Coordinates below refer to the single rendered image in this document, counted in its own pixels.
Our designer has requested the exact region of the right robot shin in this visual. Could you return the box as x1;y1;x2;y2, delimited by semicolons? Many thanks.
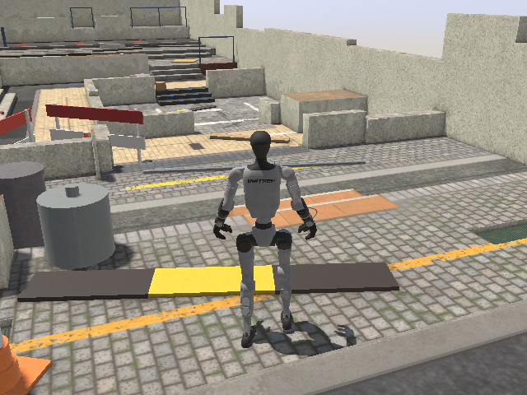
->
280;265;291;319

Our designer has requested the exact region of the robot left forearm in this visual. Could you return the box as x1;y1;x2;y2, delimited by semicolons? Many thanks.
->
214;198;229;227

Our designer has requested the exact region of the left robot foot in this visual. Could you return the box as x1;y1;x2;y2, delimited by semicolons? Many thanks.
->
241;326;256;348

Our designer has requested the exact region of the right robot upper arm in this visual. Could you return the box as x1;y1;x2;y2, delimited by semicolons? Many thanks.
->
278;165;305;211

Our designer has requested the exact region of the left robot upper arm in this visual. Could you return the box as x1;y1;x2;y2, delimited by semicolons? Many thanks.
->
222;166;244;211

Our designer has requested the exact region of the left robot hand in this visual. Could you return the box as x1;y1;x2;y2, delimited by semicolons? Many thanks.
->
213;224;232;239

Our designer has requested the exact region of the right robot hand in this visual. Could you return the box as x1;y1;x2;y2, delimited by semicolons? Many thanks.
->
298;223;317;240

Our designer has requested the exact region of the robot right forearm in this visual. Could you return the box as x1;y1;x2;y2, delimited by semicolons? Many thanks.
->
296;198;315;227

